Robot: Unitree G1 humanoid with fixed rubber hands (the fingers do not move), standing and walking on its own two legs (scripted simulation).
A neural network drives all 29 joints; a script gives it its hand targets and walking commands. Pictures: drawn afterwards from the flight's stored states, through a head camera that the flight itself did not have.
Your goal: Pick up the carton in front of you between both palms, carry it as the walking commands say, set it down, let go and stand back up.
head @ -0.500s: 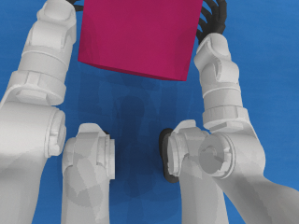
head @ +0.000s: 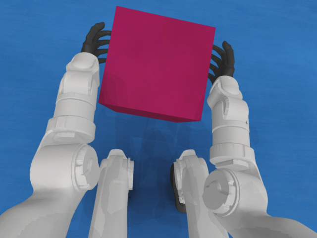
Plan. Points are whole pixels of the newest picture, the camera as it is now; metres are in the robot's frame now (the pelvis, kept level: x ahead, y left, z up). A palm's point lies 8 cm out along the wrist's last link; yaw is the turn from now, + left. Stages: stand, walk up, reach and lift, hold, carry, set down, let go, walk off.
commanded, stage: reach and lift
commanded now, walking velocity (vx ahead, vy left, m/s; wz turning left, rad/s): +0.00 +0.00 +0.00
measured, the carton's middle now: (154, 78) +0.50 +0.02 -0.15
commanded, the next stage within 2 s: none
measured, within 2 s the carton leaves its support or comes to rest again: neither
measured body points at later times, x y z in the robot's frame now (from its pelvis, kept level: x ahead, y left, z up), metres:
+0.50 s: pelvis +0.05 +0.00 +0.13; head +0.20 +0.03 +0.55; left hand +0.47 +0.16 +0.08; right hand +0.46 -0.14 +0.10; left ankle +0.12 +0.12 -0.46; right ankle +0.12 -0.14 -0.46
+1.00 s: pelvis +0.09 -0.01 +0.25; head +0.13 +0.00 +0.70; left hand +0.42 +0.16 +0.24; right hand +0.43 -0.14 +0.25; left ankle +0.12 +0.12 -0.46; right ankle +0.12 -0.14 -0.46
